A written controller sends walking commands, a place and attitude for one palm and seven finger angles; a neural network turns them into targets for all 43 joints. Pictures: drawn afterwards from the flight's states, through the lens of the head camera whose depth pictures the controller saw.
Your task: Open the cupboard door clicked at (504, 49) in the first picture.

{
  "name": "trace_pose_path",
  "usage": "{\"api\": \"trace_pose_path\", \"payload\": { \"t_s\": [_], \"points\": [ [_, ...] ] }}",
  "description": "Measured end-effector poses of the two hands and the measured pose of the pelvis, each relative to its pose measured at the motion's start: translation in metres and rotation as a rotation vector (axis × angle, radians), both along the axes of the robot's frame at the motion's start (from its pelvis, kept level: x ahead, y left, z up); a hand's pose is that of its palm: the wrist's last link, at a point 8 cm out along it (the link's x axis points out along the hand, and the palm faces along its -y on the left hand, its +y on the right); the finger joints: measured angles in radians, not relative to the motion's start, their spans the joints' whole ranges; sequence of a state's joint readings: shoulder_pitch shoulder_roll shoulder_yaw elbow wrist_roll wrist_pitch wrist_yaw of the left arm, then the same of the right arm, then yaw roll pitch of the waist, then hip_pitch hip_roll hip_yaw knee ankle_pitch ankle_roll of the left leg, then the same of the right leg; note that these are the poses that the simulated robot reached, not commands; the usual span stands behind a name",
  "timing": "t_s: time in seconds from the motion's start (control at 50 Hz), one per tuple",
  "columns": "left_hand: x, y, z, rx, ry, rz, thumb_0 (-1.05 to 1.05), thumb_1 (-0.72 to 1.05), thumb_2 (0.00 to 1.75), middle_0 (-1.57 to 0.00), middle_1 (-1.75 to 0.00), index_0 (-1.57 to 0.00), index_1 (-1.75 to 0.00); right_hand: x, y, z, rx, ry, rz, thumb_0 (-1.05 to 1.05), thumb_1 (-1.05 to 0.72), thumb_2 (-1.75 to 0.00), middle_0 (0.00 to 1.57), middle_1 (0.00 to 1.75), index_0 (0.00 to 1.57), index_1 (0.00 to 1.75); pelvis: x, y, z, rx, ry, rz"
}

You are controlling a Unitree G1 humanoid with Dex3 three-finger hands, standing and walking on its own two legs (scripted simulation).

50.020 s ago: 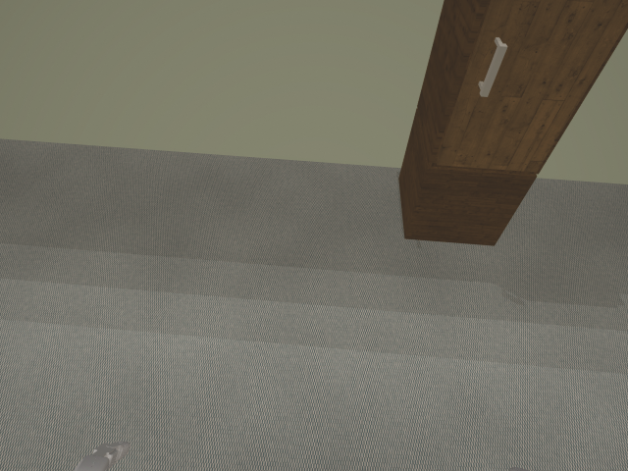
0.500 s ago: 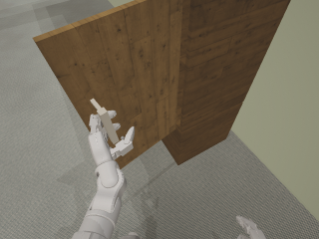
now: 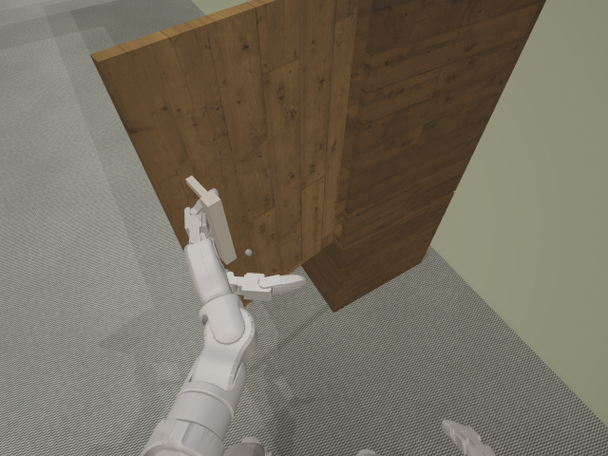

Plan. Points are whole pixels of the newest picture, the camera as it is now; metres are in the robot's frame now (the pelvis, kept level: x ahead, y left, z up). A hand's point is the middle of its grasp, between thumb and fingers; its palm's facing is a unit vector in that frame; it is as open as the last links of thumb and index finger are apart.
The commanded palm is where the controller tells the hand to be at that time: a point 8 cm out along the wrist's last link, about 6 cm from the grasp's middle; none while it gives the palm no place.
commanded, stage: slide the hand sideways off the handle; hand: left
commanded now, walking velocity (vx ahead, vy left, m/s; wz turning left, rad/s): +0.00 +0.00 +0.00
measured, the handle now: (212, 222) +0.41 +0.15 +0.06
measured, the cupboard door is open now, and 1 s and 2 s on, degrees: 100 100 100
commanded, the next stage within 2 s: draw the hand back to the body in 1.30 s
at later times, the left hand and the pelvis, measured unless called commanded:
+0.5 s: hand (233, 276) +0.33 +0.10 +0.06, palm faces -0.01 -1.00 +0.04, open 16.5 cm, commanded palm +0.30 +0.15 +0.06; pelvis -0.01 +0.02 +0.00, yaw -1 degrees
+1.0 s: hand (209, 316) +0.28 +0.13 +0.05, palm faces +0.00 -1.00 -0.01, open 16.3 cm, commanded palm +0.25 +0.19 +0.06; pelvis +0.01 +0.01 +0.00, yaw +0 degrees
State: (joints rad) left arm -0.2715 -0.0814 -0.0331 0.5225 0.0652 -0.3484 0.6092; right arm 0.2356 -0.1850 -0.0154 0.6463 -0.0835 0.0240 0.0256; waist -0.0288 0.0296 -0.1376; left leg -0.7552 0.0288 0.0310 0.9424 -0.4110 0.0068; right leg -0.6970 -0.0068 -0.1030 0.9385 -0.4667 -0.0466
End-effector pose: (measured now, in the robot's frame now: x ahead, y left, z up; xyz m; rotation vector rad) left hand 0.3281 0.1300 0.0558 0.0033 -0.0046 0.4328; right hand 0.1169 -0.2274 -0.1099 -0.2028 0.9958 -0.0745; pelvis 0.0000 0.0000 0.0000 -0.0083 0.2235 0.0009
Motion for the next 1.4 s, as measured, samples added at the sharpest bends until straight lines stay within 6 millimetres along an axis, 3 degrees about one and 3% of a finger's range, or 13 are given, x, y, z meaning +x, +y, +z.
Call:
{"api": "trace_pose_path", "payload": {
  "t_s": [0.14,0.26,0.34,0.5,0.78,1.0,1.16,1.4],
  "points": [
    [-0.002,0.003,0.0,0.016,0.0,-0.025,-0.01,-0.49,0.3,-0.26,-0.52,-0.24,-0.54,-0.008,0.004,0.0,-0.005,0.003,0.0,0.01,-0.91,-0.9,0.2,0.3,0.2,0.29,-0.006,0.005,-0.001,-0.005,-0.003,-0.001],
    [-0.006,0.026,-0.003,0.133,-0.015,-0.349,-0.01,-0.49,0.3,-0.2,-0.4,-0.11,-0.41,-0.016,0.005,0.002,-0.017,-0.01,-0.018,0.01,-0.91,-0.9,0.2,0.3,0.2,0.29,-0.012,0.009,-0.002,-0.01,-0.02,0.006],
    [-0.006,0.032,0.0,0.046,0.002,-0.47,-0.01,-0.5,0.3,-0.17,-0.35,-0.06,-0.36,-0.019,0.005,0.005,-0.021,-0.029,-0.037,0.01,-0.91,-0.9,0.2,0.3,0.2,0.29,-0.014,0.016,0.0,-0.018,-0.039,0.008],
    [-0.017,0.028,0.0,-0.039,-0.031,-0.444,-0.01,-0.5,0.3,-0.06,-0.31,-0.11,-0.31,-0.009,0.013,0.016,-0.003,-0.085,-0.02,0.01,-0.91,-0.9,0.2,0.3,0.2,0.29,-0.009,0.024,0.002,-0.01,-0.032,-0.011],
    [-0.038,0.039,-0.003,-0.011,-0.004,-0.459,-0.01,-0.5,0.3,-0.1,-0.28,-0.11,-0.28,0.033,0.028,0.022,0.033,-0.145,0.018,0.01,-0.91,-0.9,0.2,0.3,0.2,0.29,0.005,0.024,0.001,-0.01,-0.025,-0.017],
    [-0.069,0.053,-0.004,0.005,0.019,-0.437,-0.01,-0.5,0.3,-0.14,-0.29,-0.14,-0.3,0.059,0.022,0.026,0.024,-0.203,0.043,0.01,-0.91,-0.9,0.2,0.3,0.2,0.29,0.012,0.014,-0.001,-0.008,-0.02,-0.005],
    [-0.085,0.063,-0.002,0.028,0.027,-0.424,-0.01,-0.5,0.3,-0.15,-0.29,-0.15,-0.3,0.062,0.009,0.023,0.012,-0.226,0.045,0.01,-0.91,-0.9,0.2,0.3,0.2,0.29,0.01,0.003,-0.005,-0.005,-0.017,0.006],
    [-0.099,0.075,-0.001,0.035,0.025,-0.411,-0.01,-0.5,0.3,-0.15,-0.3,-0.15,-0.3,0.049,-0.013,0.017,-0.013,-0.236,0.026,0.01,-0.91,-0.9,0.2,0.3,0.2,0.29,0.004,-0.011,-0.009,0.0,-0.016,0.012]
  ]
}}
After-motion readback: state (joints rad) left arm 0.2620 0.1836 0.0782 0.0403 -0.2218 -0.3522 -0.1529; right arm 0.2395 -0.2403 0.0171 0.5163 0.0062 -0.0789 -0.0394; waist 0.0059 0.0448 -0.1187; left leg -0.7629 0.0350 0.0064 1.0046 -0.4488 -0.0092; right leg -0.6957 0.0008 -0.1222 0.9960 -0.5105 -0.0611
